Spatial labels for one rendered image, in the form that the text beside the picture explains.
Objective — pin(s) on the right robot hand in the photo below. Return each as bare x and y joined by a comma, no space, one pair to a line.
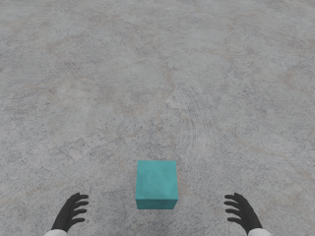
248,218

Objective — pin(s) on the left robot hand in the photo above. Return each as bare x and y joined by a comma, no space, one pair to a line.
64,219

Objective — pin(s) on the carton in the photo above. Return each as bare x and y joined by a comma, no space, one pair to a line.
156,184

